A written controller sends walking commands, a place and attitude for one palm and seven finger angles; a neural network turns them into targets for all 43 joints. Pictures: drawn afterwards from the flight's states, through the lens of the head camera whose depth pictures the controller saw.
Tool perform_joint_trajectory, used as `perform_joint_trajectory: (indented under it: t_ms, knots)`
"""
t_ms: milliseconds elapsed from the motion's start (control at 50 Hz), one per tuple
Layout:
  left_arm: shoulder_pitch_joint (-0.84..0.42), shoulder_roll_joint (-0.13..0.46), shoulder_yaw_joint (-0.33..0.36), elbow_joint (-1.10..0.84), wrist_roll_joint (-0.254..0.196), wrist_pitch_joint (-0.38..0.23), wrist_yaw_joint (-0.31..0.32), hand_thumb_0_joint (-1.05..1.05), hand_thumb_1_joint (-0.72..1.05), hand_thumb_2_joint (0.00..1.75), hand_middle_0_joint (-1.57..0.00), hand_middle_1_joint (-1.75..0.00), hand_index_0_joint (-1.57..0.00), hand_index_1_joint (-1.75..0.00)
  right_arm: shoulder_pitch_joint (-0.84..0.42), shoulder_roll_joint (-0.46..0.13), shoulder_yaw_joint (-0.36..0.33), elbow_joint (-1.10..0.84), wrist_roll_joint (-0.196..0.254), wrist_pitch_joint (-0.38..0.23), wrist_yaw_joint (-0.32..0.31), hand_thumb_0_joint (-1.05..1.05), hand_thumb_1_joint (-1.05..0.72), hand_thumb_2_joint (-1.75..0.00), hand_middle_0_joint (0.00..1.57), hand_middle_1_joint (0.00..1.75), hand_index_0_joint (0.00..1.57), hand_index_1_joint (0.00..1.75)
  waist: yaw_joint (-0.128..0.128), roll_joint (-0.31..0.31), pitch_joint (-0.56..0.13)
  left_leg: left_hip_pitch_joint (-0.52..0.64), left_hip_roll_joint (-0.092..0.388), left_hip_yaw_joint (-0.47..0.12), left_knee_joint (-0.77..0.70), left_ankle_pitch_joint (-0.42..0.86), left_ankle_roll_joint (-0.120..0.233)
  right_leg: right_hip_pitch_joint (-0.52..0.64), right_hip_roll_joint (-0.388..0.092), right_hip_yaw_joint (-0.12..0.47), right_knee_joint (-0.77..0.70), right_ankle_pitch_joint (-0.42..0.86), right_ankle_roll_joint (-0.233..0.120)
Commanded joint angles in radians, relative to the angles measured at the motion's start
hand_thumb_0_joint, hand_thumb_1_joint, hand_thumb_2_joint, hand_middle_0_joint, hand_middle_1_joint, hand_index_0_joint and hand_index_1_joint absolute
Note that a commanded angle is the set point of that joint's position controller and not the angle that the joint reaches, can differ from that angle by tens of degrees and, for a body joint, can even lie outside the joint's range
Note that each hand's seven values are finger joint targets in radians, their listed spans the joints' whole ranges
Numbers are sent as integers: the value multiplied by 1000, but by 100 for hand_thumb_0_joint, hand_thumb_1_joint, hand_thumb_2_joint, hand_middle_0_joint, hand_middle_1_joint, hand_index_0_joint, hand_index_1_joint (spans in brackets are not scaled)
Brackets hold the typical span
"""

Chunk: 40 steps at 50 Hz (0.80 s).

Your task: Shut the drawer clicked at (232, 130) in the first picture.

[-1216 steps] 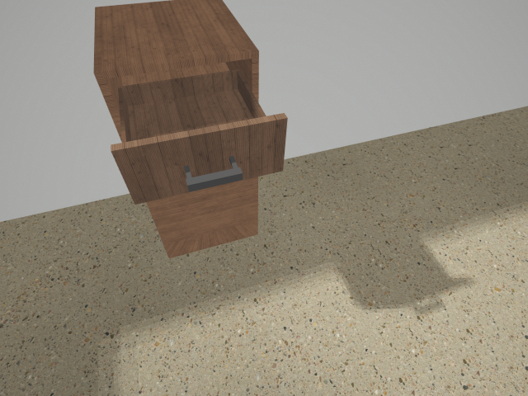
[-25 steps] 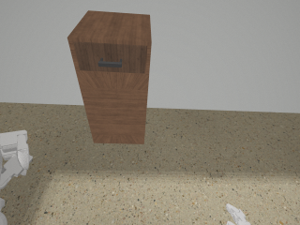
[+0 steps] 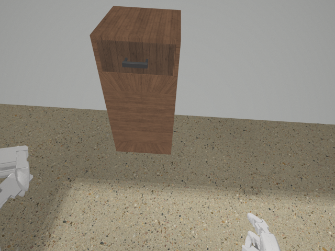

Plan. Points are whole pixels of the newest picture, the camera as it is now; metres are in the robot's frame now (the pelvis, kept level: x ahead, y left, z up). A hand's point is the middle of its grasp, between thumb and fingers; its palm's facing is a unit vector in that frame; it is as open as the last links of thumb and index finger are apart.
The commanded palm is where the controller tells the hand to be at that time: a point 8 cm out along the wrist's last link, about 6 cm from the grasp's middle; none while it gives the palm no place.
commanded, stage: stop stepping back and stand still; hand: left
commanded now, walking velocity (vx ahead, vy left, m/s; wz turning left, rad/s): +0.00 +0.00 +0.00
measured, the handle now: (135, 62) +0.91 +0.18 +0.00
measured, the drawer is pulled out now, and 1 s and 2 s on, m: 0.00 0.00 0.00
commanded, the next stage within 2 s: let the arm hang, fingers relaxed in 0.02 s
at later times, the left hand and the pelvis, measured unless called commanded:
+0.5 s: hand out of the picture +0.02 +0.21 -0.16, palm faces +0.04 -0.97 -0.23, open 3.5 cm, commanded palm none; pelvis +0.00 +0.01 +0.01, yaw +2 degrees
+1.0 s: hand out of the picture +0.02 +0.18 -0.16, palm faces +0.02 -0.98 -0.19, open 7.2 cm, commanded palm none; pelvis +0.02 +0.02 +0.01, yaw +0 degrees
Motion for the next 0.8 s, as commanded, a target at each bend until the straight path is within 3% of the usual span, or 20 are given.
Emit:
perform_joint_trajectory:
  t_ms: [0,20,40,60,80,100,120,140,160,180,200,220,240,260,320,400,440,500,700,780]
  knots:
    - [29,151,114,-172,-10,-59,13,0,90,90,-140,-160,-140,-160,-109,-129,-42,-148,-1,-21,3,0,-90,-90,20,30,20,30,13,-39,40,-220,28,-41,8,-260,32,136,-114,239,-424,-43,-54]
    - [-4,164,121,-184,-22,-56,12,0,90,90,-140,-160,-140,-160,-110,-125,-46,-145,-2,-19,6,0,-90,-90,20,30,20,30,10,-142,21,-175,-15,-8,164,-215,13,51,-238,431,-540,-159,-107]
    - [-39,154,106,-205,-19,-52,12,0,90,90,-140,-160,-140,-160,-90,-120,-52,-127,0,-17,12,0,-90,-90,20,30,20,30,14,-158,4,-137,-15,-21,247,-176,9,24,-284,483,-577,-203,-134]
    - [-54,147,98,-236,-17,-51,15,0,90,90,-140,-160,-140,-160,-98,-128,-55,-128,3,-12,16,0,-90,-90,20,30,20,30,7,-105,-1,-140,-1,-41,264,-145,9,52,-291,475,-549,-102,-152]
    - [-31,140,96,-225,-18,-52,18,0,90,90,-140,-160,-140,-160,-89,-123,-47,-123,2,-10,15,0,-90,-90,20,30,20,30,6,-74,-17,-104,14,-54,202,-149,15,67,-285,398,-503,0,-159]
    - [-160,15,-228,615,78,121,-104,0,90,90,-140,-160,-140,-160,-82,-282,-98,123,-14,-20,101,0,-90,-90,20,30,20,30,-47,3,-15,-177,71,-87,267,-116,12,4,-322,179,-223,544,-162]
    - [-126,-28,-224,641,54,183,-129,0,90,90,-136,-156,-136,-156,3,-162,-75,95,7,56,95,0,-90,-90,20,30,20,30,-31,6,-95,-51,25,-83,171,-117,3,1,-235,168,-192,512,-139]
    - [-141,-81,-254,677,42,202,-133,0,90,90,-132,-151,-132,-151,26,-117,-52,90,-2,89,91,0,-90,-90,20,30,20,30,-27,-41,-88,-11,7,-63,84,-20,9,-32,-195,103,-177,400,-97]
    - [-173,-97,-279,723,39,212,-135,0,90,90,-128,-147,-128,-147,27,-141,-53,80,-13,96,91,0,-90,-90,20,30,20,30,-20,-65,-79,3,59,-150,14,119,40,-63,-136,67,-116,305,-59]
    - [-170,-104,-294,766,36,216,-137,0,90,90,-124,-143,-124,-143,-5,-185,-55,68,-27,98,81,0,-90,-90,20,30,20,30,7,-41,-77,-11,126,-221,-11,190,87,-67,-91,53,-94,249,-28]
    - [-188,-89,-295,816,41,217,-137,0,90,90,-120,-138,-120,-138,-49,-213,-54,64,-38,106,72,0,-90,-90,20,30,20,30,30,-94,-78,-69,148,-224,-20,180,104,1,-76,72,-130,216,-24]
    - [-221,-75,-292,869,40,218,-139,0,90,90,-116,-134,-116,-134,-40,-202,-49,62,-41,107,63,0,-90,-90,20,30,20,30,28,-132,-87,-73,118,-209,-13,272,96,58,-87,79,-146,361,-29]
    - [-255,-52,-291,943,37,220,-138,0,90,90,-112,-130,-112,-130,-38,-201,-48,91,-38,113,58,0,-90,-90,20,30,20,30,24,-113,-94,-56,91,-165,-15,297,75,107,-105,89,-157,442,-37]
    - [-277,-42,-299,1016,33,225,-137,0,90,90,-108,-125,-108,-125,-40,-194,-45,117,-34,120,57,0,-90,-90,20,30,20,30,24,-15,-73,-48,77,-147,-54,267,58,111,-109,104,-169,426,-45]
    - [-293,-41,-324,1233,21,224,-133,0,90,90,-96,-112,-96,-112,-43,-144,-23,200,-26,138,52,0,-90,-90,20,30,20,30,33,61,-37,-19,59,-109,-114,121,36,127,-107,126,-264,308,-51]
    - [-279,-67,-335,1400,15,224,-130,0,90,90,-80,-95,-80,-95,-2,-117,-20,282,-27,153,47,0,-90,-90,20,30,20,30,31,210,-17,-20,70,-122,-203,-79,39,137,-90,118,-358,125,-53]
    - [-277,-67,-342,1455,14,223,-132,0,90,90,-72,-86,-72,-86,22,-109,-23,312,-25,158,46,0,-90,-90,20,30,20,30,28,179,4,-22,63,-114,-215,-136,36,125,-93,124,-392,94,-59]
    - [-274,-76,-349,1518,13,220,-131,0,90,90,-60,-73,-60,-73,79,-107,-29,359,-22,159,43,0,-90,-90,20,30,20,30,19,83,7,23,69,-112,-219,-118,40,98,-96,115,-415,79,-59]
    - [-219,-127,-365,1645,10,216,-119,0,90,90,-20,-30,-20,-30,150,-66,-21,461,-13,149,29,0,-90,-90,20,30,20,30,22,34,38,67,83,-102,-233,-3,45,102,-95,91,-389,186,-55]
    - [-215,-145,-364,1660,10,217,-113,0,90,90,-20,-30,-20,-30,158,-43,-20,483,-13,151,27,0,-90,-90,20,30,20,30,22,45,77,57,84,-97,-241,-11,42,86,-92,89,-387,176,-51]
